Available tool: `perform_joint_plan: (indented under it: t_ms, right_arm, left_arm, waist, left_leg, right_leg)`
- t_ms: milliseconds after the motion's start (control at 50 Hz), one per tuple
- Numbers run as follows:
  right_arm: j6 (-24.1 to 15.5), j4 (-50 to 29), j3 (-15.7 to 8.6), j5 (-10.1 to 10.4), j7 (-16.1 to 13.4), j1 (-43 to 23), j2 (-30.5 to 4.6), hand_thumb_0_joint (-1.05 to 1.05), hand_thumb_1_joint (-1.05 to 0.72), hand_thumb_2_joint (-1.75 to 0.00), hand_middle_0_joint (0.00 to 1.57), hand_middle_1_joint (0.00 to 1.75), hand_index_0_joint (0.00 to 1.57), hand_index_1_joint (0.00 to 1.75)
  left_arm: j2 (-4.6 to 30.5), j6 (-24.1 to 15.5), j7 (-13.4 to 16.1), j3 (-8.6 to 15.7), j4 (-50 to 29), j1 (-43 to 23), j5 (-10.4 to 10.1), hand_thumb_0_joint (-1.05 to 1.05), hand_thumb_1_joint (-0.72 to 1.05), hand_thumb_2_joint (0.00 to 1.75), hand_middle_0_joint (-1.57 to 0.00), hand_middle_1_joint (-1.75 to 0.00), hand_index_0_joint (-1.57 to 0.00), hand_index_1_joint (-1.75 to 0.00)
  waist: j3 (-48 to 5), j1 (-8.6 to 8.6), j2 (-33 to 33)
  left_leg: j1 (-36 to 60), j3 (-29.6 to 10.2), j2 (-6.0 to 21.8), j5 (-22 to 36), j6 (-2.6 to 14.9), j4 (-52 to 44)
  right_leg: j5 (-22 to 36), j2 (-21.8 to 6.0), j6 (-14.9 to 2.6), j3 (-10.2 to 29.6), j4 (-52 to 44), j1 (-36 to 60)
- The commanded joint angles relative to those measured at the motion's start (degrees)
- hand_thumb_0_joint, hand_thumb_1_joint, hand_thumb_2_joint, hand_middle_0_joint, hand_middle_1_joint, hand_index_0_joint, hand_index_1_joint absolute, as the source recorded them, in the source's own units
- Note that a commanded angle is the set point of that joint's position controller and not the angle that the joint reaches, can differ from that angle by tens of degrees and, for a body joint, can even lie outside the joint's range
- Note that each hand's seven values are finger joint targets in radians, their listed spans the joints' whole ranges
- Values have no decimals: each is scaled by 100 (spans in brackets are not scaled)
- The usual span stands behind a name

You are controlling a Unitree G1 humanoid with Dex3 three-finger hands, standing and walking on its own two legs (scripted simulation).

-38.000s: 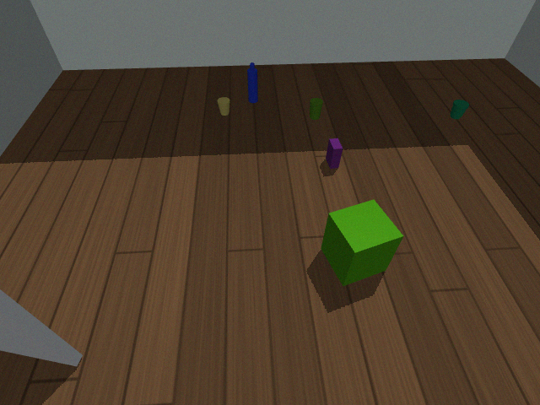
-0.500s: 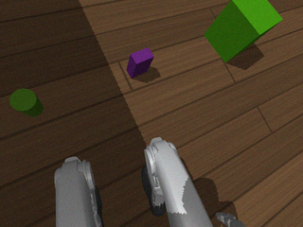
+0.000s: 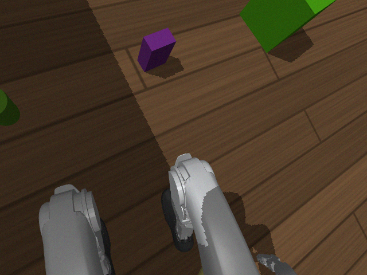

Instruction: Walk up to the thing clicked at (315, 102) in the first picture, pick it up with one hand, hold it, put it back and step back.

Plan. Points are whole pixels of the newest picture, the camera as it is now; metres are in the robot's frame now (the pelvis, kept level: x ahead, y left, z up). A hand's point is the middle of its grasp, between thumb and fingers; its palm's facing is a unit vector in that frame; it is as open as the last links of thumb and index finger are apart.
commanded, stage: withdraw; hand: left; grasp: from above
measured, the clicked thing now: out of the picture +0.55 +0.31 -0.34
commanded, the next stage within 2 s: go down in 0.06 s
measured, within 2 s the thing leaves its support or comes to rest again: neither
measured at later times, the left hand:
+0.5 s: hand out of the picture +0.49 +0.36 -0.12, palm faces -0.52 -0.06 -0.85, open 13.5 cm
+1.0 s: hand out of the picture +0.54 +0.36 -0.01, palm faces -0.39 -0.04 -0.92, open 14.0 cm
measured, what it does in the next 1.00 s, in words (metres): stands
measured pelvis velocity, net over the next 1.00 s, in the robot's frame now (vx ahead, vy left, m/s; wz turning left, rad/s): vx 0.00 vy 0.00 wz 0.00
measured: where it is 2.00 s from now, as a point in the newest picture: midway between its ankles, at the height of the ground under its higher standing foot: (143, 246)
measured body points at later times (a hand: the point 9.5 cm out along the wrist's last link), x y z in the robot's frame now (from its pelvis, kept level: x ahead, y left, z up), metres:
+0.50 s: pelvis +0.00 +0.00 +0.00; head +0.25 +0.08 +0.37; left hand +0.51 +0.36 -0.07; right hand +0.07 -0.27 -0.10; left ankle +0.08 +0.11 -0.36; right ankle +0.12 -0.13 -0.36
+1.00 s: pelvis +0.00 +0.00 +0.02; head +0.24 +0.06 +0.40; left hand +0.56 +0.35 +0.04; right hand +0.03 -0.25 -0.08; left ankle +0.08 +0.11 -0.36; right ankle +0.12 -0.13 -0.36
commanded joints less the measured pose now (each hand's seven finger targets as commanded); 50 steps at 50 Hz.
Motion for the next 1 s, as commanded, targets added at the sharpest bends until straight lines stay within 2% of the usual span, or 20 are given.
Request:
perform_joint_plan:
  t_ms: [0, 120, 240, 260, 320, 340, 360, 400, 440, 500, 540, 560, 620, 680, 800, 840, 900, 920, 940, 980]
  right_arm:
    - [-97, -58, -545, -30, 62, 1362, -1489, 0, -91, -90, 20, 30, 20, 30]
    - [-193, -90, -652, 42, 125, 1288, -1482, 0, -92, -90, 20, 30, 20, 30]
    - [-180, 19, -794, 142, 134, 1365, -1462, 0, -93, -90, 20, 30, 20, 30]
    - [-149, 43, -846, 163, 122, 1398, -1503, 0, -92, -90, 20, 30, 20, 30]
    - [-105, -5, -816, 172, 159, 1286, -1401, 0, -92, -90, 20, 30, 20, 30]
    - [-94, -60, -830, 175, 124, 1208, -1479, 0, -92, -90, 20, 30, 20, 30]
    - [-72, -25, -781, 169, 125, 1190, -1418, 0, -92, -90, 20, 30, 20, 30]
    - [-31, -10, -760, 151, 81, 1179, -1510, 0, -92, -90, 20, 30, 20, 30]
    - [-40, -31, -687, 118, 51, 1070, -1517, 0, -91, -90, 20, 30, 20, 30]
    - [-83, 52, -563, 40, 49, 1006, -1497, 0, -91, -90, 20, 30, 20, 30]
    - [-106, 68, -519, -37, 72, 922, -1517, 0, -91, -90, 20, 30, 20, 30]
    - [-118, 37, -505, -66, 116, 931, -1462, 0, -91, -90, 20, 30, 20, 30]
    - [-192, 92, -606, -88, 179, 992, -1535, 0, -92, -90, 20, 30, 20, 30]
    - [-219, 85, -708, -27, 194, 1128, -1612, 0, -92, -91, 20, 30, 20, 30]
    - [-26, -92, -844, 228, 143, 1404, -1589, 0, -92, -91, 20, 30, 20, 30]
    - [79, -132, -816, 269, 88, 1428, -1502, 0, -92, -90, 20, 30, 20, 30]
    - [176, -166, -786, 294, -48, 1476, -1482, 0, -91, -90, 20, 30, 20, 30]
    - [174, -359, -781, 309, -100, 1349, -1527, 0, -92, -90, 20, 30, 20, 30]
    - [187, -253, -723, 320, -131, 1450, -1449, 0, -92, -90, 20, 30, 20, 30]
    - [184, -293, -690, 339, -214, 1416, -1445, 0, -91, -90, 20, 30, 20, 30]
  left_arm:
    - [1961, 217, 533, 508, -1146, -1924, -43, 0, -36, 84, -26, -81, -25, -82]
    - [2199, 527, 573, 823, -1899, -1738, -330, 0, -40, 87, -10, -85, -9, -85]
    - [1615, 701, 182, 543, -2282, -1437, -495, 0, -47, 94, -9, -95, -8, -95]
    - [1738, 707, 106, 624, -2437, -1413, -502, 0, -50, 91, -13, -95, -13, -95]
    - [804, 731, -246, 114, -1873, -606, -636, 0, -47, 91, -11, -103, -12, -101]
    - [953, 694, -330, 214, -1807, -590, -653, 0, -45, 92, -13, -103, -15, -102]
    - [601, 648, -458, -51, -1621, -482, -689, 0, -43, 92, -14, -103, -16, -101]
    - [826, 483, -615, 87, -1571, -393, -701, 0, -37, 90, -17, -105, -19, -102]
    - [533, 227, -681, -139, -1504, -595, -700, 0, -42, 91, -15, -98, -16, -95]
    - [1046, -247, -426, -29, -1730, -1350, -538, 0, -49, 95, -12, -99, -12, -98]
    - [1531, -393, 13, 227, -1879, -1781, -311, 0, -49, 95, -12, -98, -13, -98]
    - [1542, -380, 268, 270, -1944, -1977, -218, 0, -52, 97, -10, -100, -10, -100]
    - [1358, -34, 817, 275, -1564, -2181, -43, 0, -56, 100, -8, -102, -8, -102]
    - [1599, 484, 999, 423, -1445, -2608, 41, 0, -59, 103, -7, -103, -6, -104]
    - [1984, 1277, 139, 450, -2413, -2546, -285, 0, -56, 101, -9, -101, -9, -102]
    - [1657, 1430, -321, 264, -2064, -1943, -454, 0, -52, 98, -11, -99, -10, -99]
    - [1418, 1330, -1052, 98, -2445, -1859, -758, 0, -52, 98, -10, -100, -10, -100]
    - [1578, 1252, -1204, 214, -2638, -1832, -822, 0, -51, 97, -11, -99, -11, -99]
    - [1278, 1202, -1387, -25, -2429, -1730, -881, 0, -51, 98, -11, -99, -11, -99]
    - [990, 1039, -1627, -158, -2278, -1483, -1024, 0, -49, 96, -12, -98, -12, -97]
  waist:
    - [-4788, 139, 2527]
    - [-5154, 283, 2632]
    - [-4870, 329, 2692]
    - [-4841, 388, 2582]
    - [-4154, 204, 1961]
    - [-3888, 194, 1676]
    - [-3652, 102, 1529]
    - [-3386, 118, 1374]
    - [-3175, 6, 1286]
    - [-3270, 2, 1706]
    - [-3833, 180, 2221]
    - [-4076, 172, 2465]
    - [-4228, 80, 2802]
    - [-4547, 107, 3020]
    - [-5858, 363, 2878]
    - [-5252, 272, 2345]
    - [-4546, 181, 1873]
    - [-4545, 198, 1727]
    - [-4308, 125, 1656]
    - [-3827, 88, 1380]
  left_leg:
    - [3678, 108, -46, 1204, -30, -1231]
    - [3483, 193, -55, 1089, -4, -1078]
    - [3711, 35, -52, 1056, -64, -1308]
    - [3782, 3, -64, 1133, -65, -1324]
    - [3301, 34, -67, 1230, 2, -1313]
    - [3060, 30, -71, 1136, 25, -1260]
    - [2884, 36, -79, 1109, 33, -1234]
    - [2790, -11, -65, 1036, 22, -1180]
    - [2726, -43, -73, 1025, -5, -1061]
    - [2820, -43, -83, 896, -57, -1013]
    - [3161, 10, -104, 927, -92, -967]
    - [3433, 12, -87, 1023, -103, -992]
    - [3723, -19, -83, 981, -118, -1160]
    - [3892, -28, -83, 894, -111, -1370]
    - [4228, 220, -85, 1499, 19, -1464]
    - [3834, 176, -81, 1272, 69, -1686]
    - [3569, 85, -43, 879, 92, -1908]
    - [3512, 74, -26, 877, 101, -1952]
    - [3355, 92, -52, 770, 91, -1990]
    - [3406, -31, -4, 665, 70, -2178]
  right_leg:
    - [950, 119, -460, -433, -838, 1787]
    - [934, 98, -456, -385, -684, 1921]
    - [808, 88, -539, -432, -749, 1584]
    - [822, 86, -551, -430, -799, 1531]
    - [991, 118, -510, -454, -945, 1695]
    - [923, 118, -526, -451, -1003, 1650]
    - [906, 123, -527, -454, -1050, 1689]
    - [809, 106, -555, -472, -1038, 1581]
    - [780, 95, -568, -491, -986, 1406]
    - [716, 97, -529, -485, -793, 1328]
    - [744, 103, -522, -467, -619, 1347]
    - [839, 100, -488, -482, -525, 1368]
    - [860, 107, -490, -563, -475, 1070]
    - [853, 61, -496, -527, -570, 1132]
    - [1259, 136, -495, -260, -1032, 2321]
    - [1122, 147, -456, -241, -1304, 2482]
    - [784, 167, -526, -241, -1708, 2473]
    - [795, 185, -547, -251, -1764, 2595]
    - [712, 181, -566, -237, -1864, 2664]
    - [590, 163, -585, -293, -2031, 2520]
